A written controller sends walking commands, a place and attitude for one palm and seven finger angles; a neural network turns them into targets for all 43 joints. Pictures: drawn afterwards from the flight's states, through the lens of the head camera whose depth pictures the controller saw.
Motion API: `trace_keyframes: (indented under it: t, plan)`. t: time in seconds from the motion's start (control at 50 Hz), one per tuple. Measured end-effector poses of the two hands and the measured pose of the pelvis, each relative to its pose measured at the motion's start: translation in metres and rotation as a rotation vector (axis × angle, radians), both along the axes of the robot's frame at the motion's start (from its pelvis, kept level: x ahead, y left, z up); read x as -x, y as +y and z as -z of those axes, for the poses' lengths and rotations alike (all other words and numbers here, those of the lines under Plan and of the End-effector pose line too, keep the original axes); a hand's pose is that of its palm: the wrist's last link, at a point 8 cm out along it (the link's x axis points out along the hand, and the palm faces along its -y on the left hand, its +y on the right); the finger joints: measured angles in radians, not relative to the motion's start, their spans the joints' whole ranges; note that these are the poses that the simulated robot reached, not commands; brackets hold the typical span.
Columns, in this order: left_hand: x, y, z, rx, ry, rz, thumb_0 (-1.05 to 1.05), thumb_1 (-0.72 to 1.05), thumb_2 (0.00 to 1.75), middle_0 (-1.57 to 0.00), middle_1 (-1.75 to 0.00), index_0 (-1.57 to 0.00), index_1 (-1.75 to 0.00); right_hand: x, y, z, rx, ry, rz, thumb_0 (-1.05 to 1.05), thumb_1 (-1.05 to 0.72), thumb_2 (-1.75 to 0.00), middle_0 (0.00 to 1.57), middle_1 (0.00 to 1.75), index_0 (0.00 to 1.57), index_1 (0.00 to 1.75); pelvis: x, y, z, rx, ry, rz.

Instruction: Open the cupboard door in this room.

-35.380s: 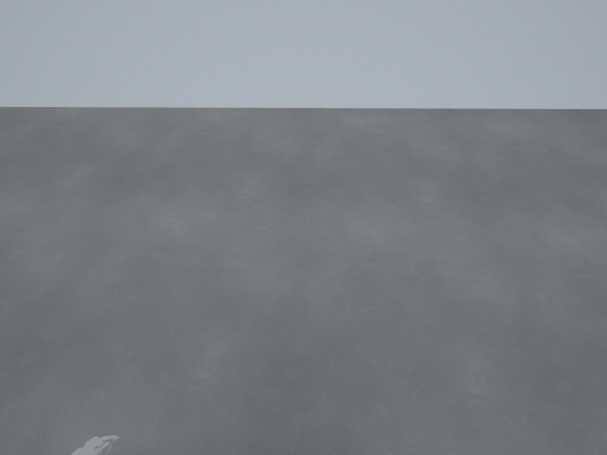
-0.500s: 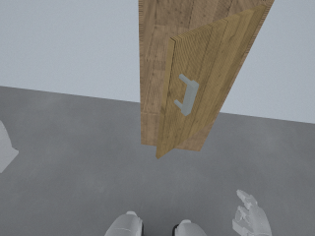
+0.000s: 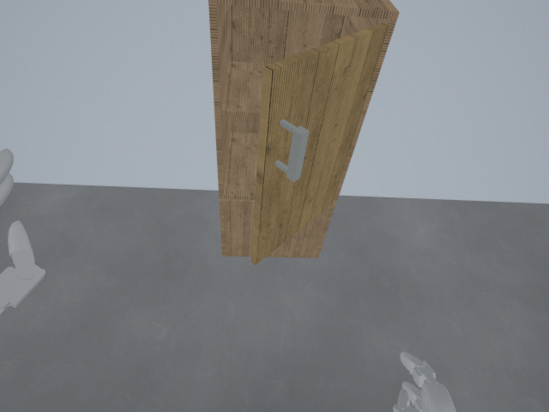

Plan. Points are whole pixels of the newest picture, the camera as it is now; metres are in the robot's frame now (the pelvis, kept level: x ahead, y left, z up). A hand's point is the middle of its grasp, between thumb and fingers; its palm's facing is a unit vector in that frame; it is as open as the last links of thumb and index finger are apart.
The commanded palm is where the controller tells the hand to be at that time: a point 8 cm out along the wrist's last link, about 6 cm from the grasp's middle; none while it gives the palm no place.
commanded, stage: stop stepping back and stand still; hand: left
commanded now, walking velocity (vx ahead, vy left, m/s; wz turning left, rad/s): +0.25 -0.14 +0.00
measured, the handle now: (289, 150) +0.59 +0.02 +0.05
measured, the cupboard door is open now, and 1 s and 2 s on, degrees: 44 44 44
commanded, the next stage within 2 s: let the arm hang, fingers relaxed in 1.46 s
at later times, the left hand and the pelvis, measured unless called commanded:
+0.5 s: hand (0, 358) +0.13 +0.25 +0.18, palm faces +0.45 -0.80 -0.40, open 7.4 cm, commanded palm +0.07 +0.29 +0.19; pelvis -0.08 -0.01 +0.02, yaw -2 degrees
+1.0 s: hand out of the picture +0.14 +0.29 +0.17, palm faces +0.35 -0.82 -0.46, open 7.4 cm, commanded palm +0.09 +0.33 +0.19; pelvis -0.07 +0.04 +0.01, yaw -3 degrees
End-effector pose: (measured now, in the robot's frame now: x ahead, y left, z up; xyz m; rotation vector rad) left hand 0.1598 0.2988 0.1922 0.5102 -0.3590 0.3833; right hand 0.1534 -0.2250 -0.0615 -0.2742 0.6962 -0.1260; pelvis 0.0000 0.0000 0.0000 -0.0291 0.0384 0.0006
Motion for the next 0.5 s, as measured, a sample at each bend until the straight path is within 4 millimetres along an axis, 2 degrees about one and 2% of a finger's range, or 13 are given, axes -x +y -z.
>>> trace_keyframes:
  t: [0.08, 0.16, 0.24, 0.3, 0.36, 0.42, 0.5]
  plan:
    - [0.001, 0.009, 0.009, 0.004, 0.061, 0.017, 0.01, 0.89, 0.90, -0.21, -0.31, -0.21, -0.30, 0.039, -0.011, -0.007, 0.022, 0.003, 0.084, 0.01, -0.91, -0.90, 0.20, 0.30, 0.20, 0.30, 0.023, 0.003, -0.004, -0.024, -0.029, 0.010]
    - [0.020, -0.006, 0.001, -0.020, 0.104, 0.088, 0.02, 0.89, 0.90, -0.21, -0.31, -0.21, -0.30, 0.078, -0.015, -0.016, 0.014, 0.001, 0.111, 0.01, -0.91, -0.90, 0.20, 0.30, 0.20, 0.30, 0.043, 0.001, -0.013, -0.011, -0.046, 0.030]
    - [0.045, -0.018, -0.011, -0.076, 0.125, 0.113, 0.01, 0.89, 0.90, -0.21, -0.31, -0.21, -0.30, 0.107, -0.021, -0.012, 0.005, 0.031, 0.137, 0.01, -0.91, -0.90, 0.20, 0.30, 0.20, 0.30, 0.056, -0.003, -0.017, -0.007, -0.043, 0.042]
    - [0.062, -0.016, -0.016, -0.136, 0.128, 0.057, 0.01, 0.89, 0.90, -0.21, -0.31, -0.21, -0.30, 0.118, -0.028, 0.002, -0.008, 0.054, 0.136, 0.01, -0.90, -0.90, 0.20, 0.30, 0.20, 0.30, 0.066, -0.008, -0.011, -0.028, -0.034, 0.028]
    - [0.076, -0.011, -0.014, -0.114, 0.100, -0.002, 0.01, 0.89, 0.90, -0.21, -0.31, -0.22, -0.30, 0.124, -0.034, 0.016, -0.013, 0.096, 0.116, 0.01, -0.90, -0.90, 0.20, 0.30, 0.20, 0.30, 0.078, -0.010, -0.007, -0.030, -0.044, 0.049]
    - [0.081, -0.007, -0.007, -0.029, 0.076, -0.053, 0.01, 0.89, 0.90, -0.21, -0.31, -0.21, -0.30, 0.129, -0.036, 0.017, -0.027, 0.105, 0.121, 0.01, -0.91, -0.90, 0.20, 0.30, 0.20, 0.30, 0.079, -0.010, -0.011, -0.036, -0.047, 0.047]
    - [0.077, -0.011, 0.002, 0.042, 0.081, -0.055, 0.01, 0.89, 0.90, -0.21, -0.31, -0.21, -0.30, 0.127, -0.035, 0.011, -0.018, 0.080, 0.125, 0.01, -0.91, -0.90, 0.20, 0.30, 0.20, 0.30, 0.079, -0.007, -0.015, -0.050, -0.046, 0.030]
